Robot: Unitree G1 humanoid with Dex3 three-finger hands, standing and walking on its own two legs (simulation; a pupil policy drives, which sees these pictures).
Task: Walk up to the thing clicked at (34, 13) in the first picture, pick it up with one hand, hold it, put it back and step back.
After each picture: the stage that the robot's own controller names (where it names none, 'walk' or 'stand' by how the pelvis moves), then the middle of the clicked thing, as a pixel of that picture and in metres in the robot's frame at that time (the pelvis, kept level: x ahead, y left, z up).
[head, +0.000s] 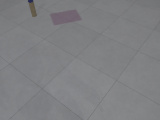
stand; (32, 8) +2.07 +0.70 -0.65
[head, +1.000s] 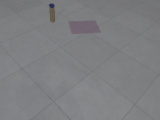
walk; (52, 13) +1.98 +0.35 -0.62
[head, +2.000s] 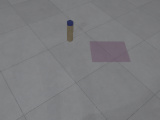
walk; (70, 31) +1.37 +0.12 -0.64
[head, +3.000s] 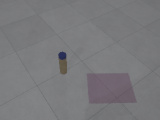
walk; (63, 63) +0.93 +0.18 -0.63
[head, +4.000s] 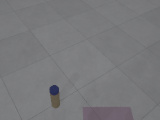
walk; (55, 97) +0.62 +0.17 -0.63
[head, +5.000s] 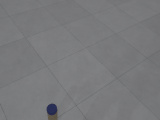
stand; (52, 115) +0.48 +0.16 -0.64
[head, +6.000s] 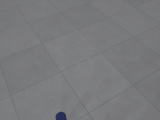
stand; out of the picture +0.44 +0.18 -0.65
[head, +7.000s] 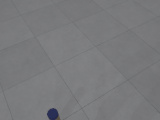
stand; (55, 119) +0.42 +0.22 -0.64
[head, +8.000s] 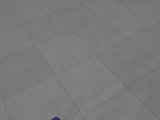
stand; out of the picture +0.40 +0.18 -0.66
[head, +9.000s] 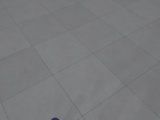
stand; out of the picture +0.40 +0.19 -0.66
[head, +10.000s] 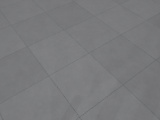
stand; out of the picture +0.37 +0.22 -0.66
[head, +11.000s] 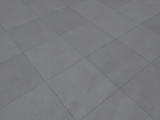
stand; out of the picture +0.35 +0.22 -0.66
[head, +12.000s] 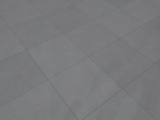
stand; out of the picture +0.35 +0.20 -0.66
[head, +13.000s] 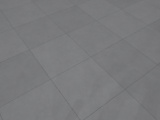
stand; out of the picture +0.36 +0.19 -0.66
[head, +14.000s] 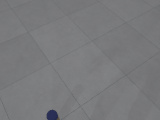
go down; out of the picture +0.37 +0.19 -0.64
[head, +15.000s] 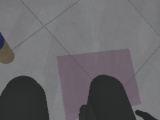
go down; out of the picture +0.42 +0.30 -0.25
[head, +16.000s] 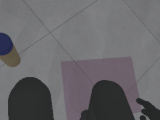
close in; (7, 53) +0.42 +0.30 -0.26
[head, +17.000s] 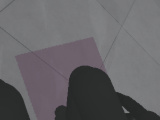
close in; out of the picture +0.38 +0.35 -0.16
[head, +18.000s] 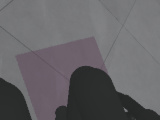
lift; out of the picture +0.36 +0.35 -0.16
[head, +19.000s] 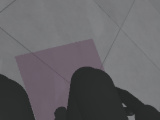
lift; out of the picture +0.34 +0.35 -0.15
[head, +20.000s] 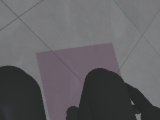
lift; out of the picture +0.26 +0.43 -0.14
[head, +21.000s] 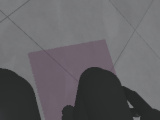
lift; out of the picture +0.28 +0.41 -0.15
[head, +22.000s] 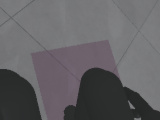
lift; out of the picture +0.28 +0.42 -0.14
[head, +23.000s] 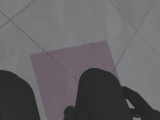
lift; out of the picture +0.29 +0.42 -0.14
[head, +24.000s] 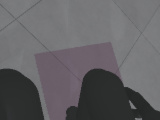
lift; out of the picture +0.29 +0.42 -0.15
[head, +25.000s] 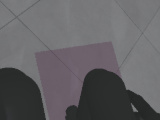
lift; out of the picture +0.28 +0.44 -0.14
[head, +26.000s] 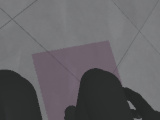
lift; out of the picture +0.28 +0.43 -0.14
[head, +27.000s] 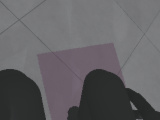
lift; out of the picture +0.30 +0.42 -0.14
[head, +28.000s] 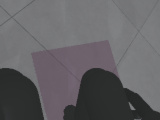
lift; out of the picture +0.28 +0.42 -0.15
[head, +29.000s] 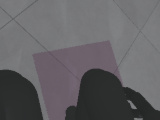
lift; out of the picture +0.29 +0.41 -0.16
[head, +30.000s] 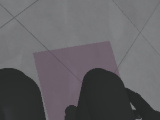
lift; out of the picture +0.28 +0.43 -0.15
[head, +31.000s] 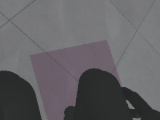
lift; out of the picture +0.29 +0.42 -0.16
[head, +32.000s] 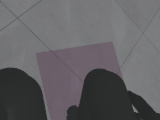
lift; out of the picture +0.28 +0.42 -0.16
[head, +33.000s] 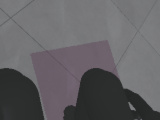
lift; out of the picture +0.27 +0.43 -0.15
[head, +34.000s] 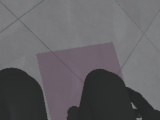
lift; out of the picture +0.28 +0.41 -0.16
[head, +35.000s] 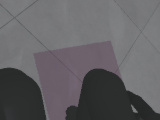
lift; out of the picture +0.28 +0.43 -0.16
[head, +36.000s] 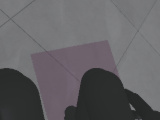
lift; out of the picture +0.28 +0.43 -0.15
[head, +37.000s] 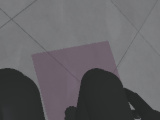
lift; out of the picture +0.28 +0.44 -0.15
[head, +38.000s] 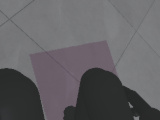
lift; out of the picture +0.28 +0.44 -0.15
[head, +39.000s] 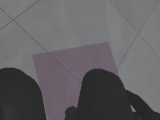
lift; out of the picture +0.28 +0.43 -0.15
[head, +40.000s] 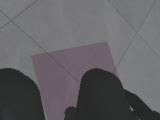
lift; out of the picture +0.28 +0.44 -0.15
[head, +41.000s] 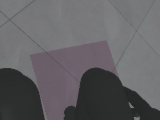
lift; out of the picture +0.28 +0.44 -0.15
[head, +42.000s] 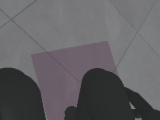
lift; out of the picture +0.28 +0.44 -0.15
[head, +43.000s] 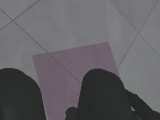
lift; out of the picture +0.28 +0.44 -0.15
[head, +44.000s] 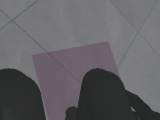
lift; out of the picture +0.28 +0.44 -0.15
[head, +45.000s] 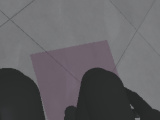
lift; out of the picture +0.28 +0.44 -0.15
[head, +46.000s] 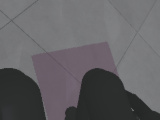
lift; out of the picture +0.28 +0.44 -0.15
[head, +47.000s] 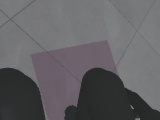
lift; out of the picture +0.28 +0.45 -0.15
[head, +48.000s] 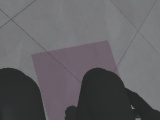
lift; out of the picture +0.28 +0.45 -0.15
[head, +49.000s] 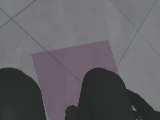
lift; out of the picture +0.28 +0.45 -0.15
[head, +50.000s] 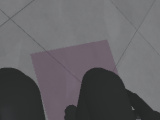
lift; out of the picture +0.28 +0.45 -0.15
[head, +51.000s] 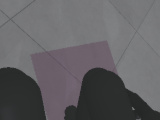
lift; out of the picture +0.28 +0.45 -0.15
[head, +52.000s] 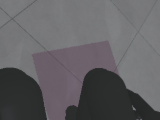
lift; out of the picture +0.28 +0.45 -0.15
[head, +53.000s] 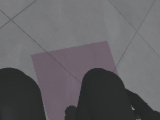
lift; out of the picture +0.28 +0.45 -0.15
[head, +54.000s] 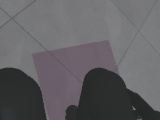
lift; out of the picture +0.28 +0.45 -0.15
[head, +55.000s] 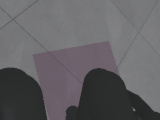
lift; out of the picture +0.28 +0.45 -0.15
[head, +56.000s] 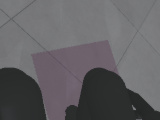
lift; out of the picture +0.28 +0.45 -0.15
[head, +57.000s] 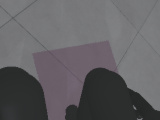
lift; out of the picture +0.28 +0.46 -0.15
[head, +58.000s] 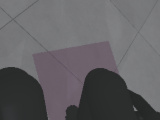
lift; out of the picture +0.28 +0.46 -0.15
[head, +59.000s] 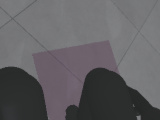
lift; out of the picture +0.27 +0.46 -0.15
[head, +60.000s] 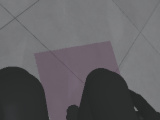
lift; out of the picture +0.27 +0.46 -0.15
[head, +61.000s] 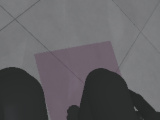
lift; out of the picture +0.28 +0.46 -0.15
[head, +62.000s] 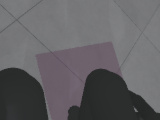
lift; out of the picture +0.28 +0.45 -0.15
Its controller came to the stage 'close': yes
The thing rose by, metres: 0.03
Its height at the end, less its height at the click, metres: +0.00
